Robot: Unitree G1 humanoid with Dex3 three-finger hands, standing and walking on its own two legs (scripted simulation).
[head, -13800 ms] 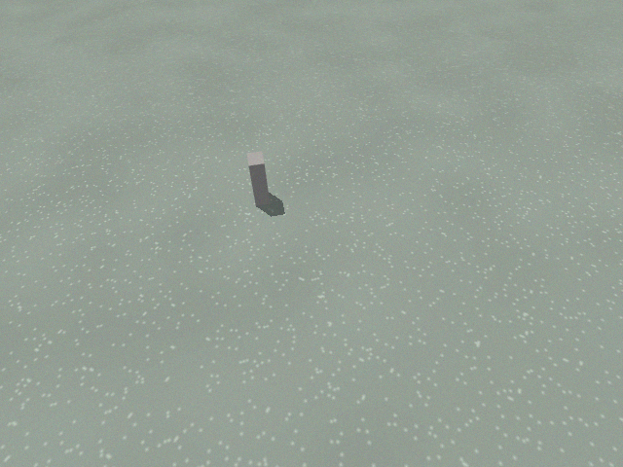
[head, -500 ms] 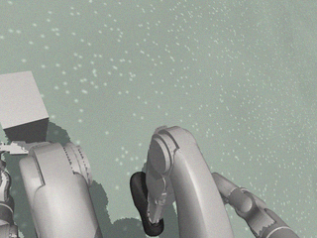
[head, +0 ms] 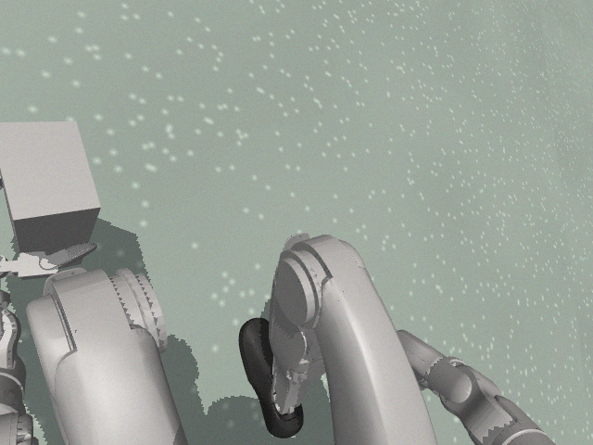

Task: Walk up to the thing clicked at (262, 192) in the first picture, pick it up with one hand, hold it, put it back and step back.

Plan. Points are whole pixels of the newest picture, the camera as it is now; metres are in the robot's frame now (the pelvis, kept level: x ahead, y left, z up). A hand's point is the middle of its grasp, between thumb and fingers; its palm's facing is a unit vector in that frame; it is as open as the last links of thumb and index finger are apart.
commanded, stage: close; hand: left
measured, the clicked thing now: (46, 211) +0.41 +0.22 -0.17
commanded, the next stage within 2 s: settle in 0.90 s
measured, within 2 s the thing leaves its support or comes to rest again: leaves its support in 1.26 s
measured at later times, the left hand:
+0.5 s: hand (36, 235) +0.38 +0.23 -0.16, palm faces +0.17 -0.99 +0.01, open 13.1 cm
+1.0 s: hand (32, 236) +0.38 +0.23 -0.16, palm faces +0.17 -0.99 +0.02, open 13.1 cm
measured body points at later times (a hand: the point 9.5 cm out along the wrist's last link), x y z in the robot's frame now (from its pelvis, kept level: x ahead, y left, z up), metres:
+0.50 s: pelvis +0.00 +0.00 +0.00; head +0.21 +0.19 +0.35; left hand +0.37 +0.28 -0.16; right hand +0.20 -0.22 -0.05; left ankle +0.08 +0.14 -0.25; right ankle +0.13 -0.12 -0.25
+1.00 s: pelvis +0.00 +0.00 +0.00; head +0.21 +0.20 +0.34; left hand +0.37 +0.28 -0.16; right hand +0.20 -0.22 -0.04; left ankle +0.08 +0.14 -0.25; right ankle +0.13 -0.12 -0.25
